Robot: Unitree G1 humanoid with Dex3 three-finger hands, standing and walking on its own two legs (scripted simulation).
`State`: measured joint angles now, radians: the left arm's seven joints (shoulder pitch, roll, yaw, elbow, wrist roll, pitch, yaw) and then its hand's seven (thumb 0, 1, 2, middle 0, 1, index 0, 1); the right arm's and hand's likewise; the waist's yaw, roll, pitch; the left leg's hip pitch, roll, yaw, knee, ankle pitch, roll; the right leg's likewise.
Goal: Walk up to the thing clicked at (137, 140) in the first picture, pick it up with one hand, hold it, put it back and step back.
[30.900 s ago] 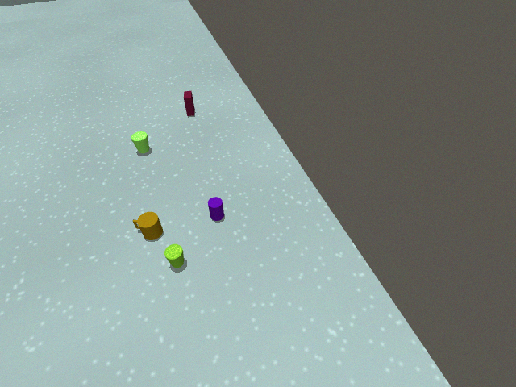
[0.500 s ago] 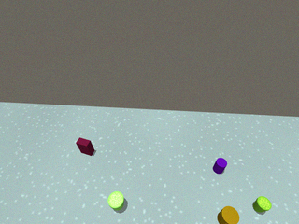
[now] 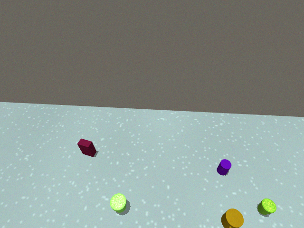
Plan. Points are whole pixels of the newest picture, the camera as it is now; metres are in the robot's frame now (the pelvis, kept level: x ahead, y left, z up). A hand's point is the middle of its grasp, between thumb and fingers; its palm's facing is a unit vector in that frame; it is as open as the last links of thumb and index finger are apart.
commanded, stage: stand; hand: left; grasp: from above
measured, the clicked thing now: (119, 204) +0.41 +0.23 -0.73
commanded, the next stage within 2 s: rise first in 0.36 s
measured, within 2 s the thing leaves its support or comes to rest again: neither
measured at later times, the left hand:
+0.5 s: hand out of the picture +0.09 +0.25 -0.16, palm faces -0.01 -0.94 -0.34, open 7.4 cm
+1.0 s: hand out of the picture +0.13 +0.26 -0.22, palm faces -0.10 -0.91 -0.41, open 13.5 cm
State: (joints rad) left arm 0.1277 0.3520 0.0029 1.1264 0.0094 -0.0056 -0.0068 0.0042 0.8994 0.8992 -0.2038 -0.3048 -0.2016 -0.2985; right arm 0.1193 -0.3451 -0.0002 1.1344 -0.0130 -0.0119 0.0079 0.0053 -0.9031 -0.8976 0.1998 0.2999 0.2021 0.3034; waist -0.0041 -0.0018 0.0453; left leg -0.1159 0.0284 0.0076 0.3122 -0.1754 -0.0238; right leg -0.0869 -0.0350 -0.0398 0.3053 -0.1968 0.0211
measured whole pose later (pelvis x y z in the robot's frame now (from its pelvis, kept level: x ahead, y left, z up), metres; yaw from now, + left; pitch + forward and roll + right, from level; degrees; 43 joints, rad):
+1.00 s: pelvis -0.02 +0.01 -0.07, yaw -1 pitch +14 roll -1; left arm 0.11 0.31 0.16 0.75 0.20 0.12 0.01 0.00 -0.39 1.00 -0.06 -1.05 -0.06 -1.04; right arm 0.24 -0.23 -0.05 0.64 0.01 -0.07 0.00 0.01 -0.89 -0.90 0.20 0.30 0.20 0.30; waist -0.03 0.00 -0.08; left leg -0.76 0.05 0.00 0.96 -0.44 -0.01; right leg -0.72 -0.03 -0.02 0.93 -0.45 0.03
